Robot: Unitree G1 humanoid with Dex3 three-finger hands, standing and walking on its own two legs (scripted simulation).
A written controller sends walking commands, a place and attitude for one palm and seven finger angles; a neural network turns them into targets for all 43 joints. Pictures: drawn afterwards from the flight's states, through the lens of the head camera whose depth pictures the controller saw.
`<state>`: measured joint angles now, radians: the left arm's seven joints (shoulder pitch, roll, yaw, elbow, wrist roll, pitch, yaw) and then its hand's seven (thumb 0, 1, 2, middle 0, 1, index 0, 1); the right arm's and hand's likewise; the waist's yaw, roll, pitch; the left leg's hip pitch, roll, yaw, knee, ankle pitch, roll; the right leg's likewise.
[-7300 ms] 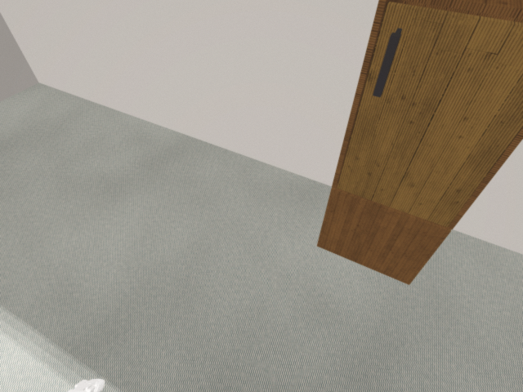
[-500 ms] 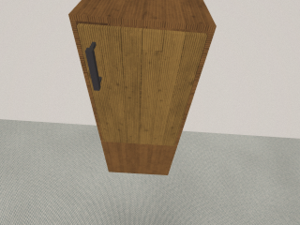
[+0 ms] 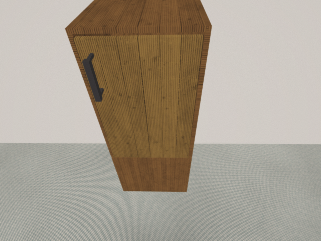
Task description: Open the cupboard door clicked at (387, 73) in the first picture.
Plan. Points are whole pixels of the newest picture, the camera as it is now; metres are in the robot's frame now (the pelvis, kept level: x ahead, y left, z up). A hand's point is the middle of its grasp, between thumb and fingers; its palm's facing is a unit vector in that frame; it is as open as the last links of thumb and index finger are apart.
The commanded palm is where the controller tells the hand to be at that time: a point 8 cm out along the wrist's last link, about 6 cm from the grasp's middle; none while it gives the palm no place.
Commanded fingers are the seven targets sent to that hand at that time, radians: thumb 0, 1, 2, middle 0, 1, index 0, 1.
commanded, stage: come to a stop and stand still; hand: left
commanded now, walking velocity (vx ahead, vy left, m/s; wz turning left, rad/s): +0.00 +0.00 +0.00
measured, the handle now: (95, 78) +0.55 +0.24 +0.15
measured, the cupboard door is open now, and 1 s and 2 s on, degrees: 0 0 0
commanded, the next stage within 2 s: look again from close up in 0.22 s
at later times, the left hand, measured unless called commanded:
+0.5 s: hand out of the picture +0.01 +0.17 -0.17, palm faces +0.01 -0.99 -0.16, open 7.3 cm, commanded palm none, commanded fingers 0.00 0.90 0.90 -0.20 -0.30 -0.20 -0.30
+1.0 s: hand out of the picture +0.02 +0.19 -0.15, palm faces +0.08 -0.98 -0.17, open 7.4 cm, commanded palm +0.12 +0.23 -0.05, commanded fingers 0.00 0.81 0.86 -0.21 -0.36 -0.21 -0.36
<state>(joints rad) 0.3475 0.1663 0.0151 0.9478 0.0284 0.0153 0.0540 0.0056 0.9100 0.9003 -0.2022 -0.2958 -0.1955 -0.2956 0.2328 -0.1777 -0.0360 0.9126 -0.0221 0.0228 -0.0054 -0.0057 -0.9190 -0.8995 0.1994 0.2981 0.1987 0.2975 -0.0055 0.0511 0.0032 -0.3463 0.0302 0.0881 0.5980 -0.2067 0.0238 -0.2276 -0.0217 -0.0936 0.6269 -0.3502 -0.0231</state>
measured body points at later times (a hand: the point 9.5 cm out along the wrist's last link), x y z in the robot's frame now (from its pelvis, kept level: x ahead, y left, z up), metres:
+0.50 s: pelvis +0.01 +0.01 +0.01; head +0.00 +0.03 +0.46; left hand +0.01 +0.22 -0.16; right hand -0.01 -0.21 -0.14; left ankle +0.08 +0.11 -0.73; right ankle +0.00 -0.10 -0.73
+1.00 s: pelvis +0.01 +0.02 +0.01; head +0.01 +0.04 +0.46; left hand +0.02 +0.24 -0.14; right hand +0.03 -0.21 -0.13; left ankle +0.08 +0.11 -0.73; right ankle +0.00 -0.10 -0.72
